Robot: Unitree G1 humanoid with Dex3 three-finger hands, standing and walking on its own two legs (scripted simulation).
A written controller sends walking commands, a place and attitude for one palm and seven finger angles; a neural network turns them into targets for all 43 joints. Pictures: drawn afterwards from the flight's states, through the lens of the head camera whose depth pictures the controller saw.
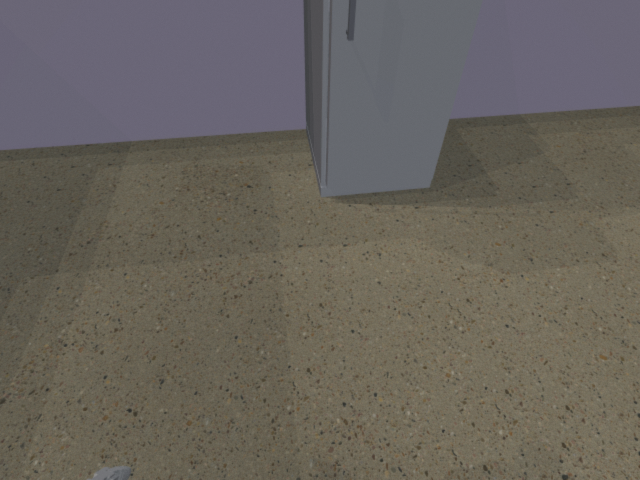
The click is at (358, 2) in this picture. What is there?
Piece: fridge door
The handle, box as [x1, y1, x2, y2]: [346, 0, 355, 40]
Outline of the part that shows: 355,0 349,0 348,29 346,30 348,40 353,39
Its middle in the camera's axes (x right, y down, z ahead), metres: +0.09 -0.80 +1.15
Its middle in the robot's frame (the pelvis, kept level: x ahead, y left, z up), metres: +1.42 -0.02 +0.18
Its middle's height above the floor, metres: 0.95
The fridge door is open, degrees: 0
